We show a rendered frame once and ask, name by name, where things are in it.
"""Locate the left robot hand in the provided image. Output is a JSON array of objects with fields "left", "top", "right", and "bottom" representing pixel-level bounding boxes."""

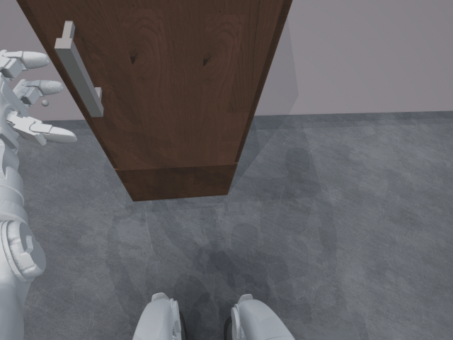
[{"left": 0, "top": 50, "right": 77, "bottom": 146}]

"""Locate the left robot thigh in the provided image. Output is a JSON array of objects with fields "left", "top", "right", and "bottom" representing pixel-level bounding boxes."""
[{"left": 132, "top": 298, "right": 181, "bottom": 340}]

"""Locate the robot thigh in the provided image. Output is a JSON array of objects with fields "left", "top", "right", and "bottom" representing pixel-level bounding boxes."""
[
  {"left": 132, "top": 298, "right": 181, "bottom": 340},
  {"left": 231, "top": 300, "right": 295, "bottom": 340}
]

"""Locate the robot left forearm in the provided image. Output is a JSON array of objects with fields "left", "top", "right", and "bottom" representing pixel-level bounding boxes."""
[{"left": 0, "top": 127, "right": 28, "bottom": 226}]

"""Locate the handle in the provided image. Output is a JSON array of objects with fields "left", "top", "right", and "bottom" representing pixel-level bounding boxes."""
[{"left": 55, "top": 21, "right": 104, "bottom": 117}]

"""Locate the right robot thigh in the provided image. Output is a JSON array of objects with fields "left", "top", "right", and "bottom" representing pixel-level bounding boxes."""
[{"left": 231, "top": 300, "right": 295, "bottom": 340}]

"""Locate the left robot upper arm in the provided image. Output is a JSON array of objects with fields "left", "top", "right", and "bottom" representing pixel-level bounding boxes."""
[{"left": 0, "top": 220, "right": 46, "bottom": 340}]

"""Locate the cupboard door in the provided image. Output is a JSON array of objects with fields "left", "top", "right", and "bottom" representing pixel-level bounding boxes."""
[{"left": 26, "top": 0, "right": 284, "bottom": 171}]

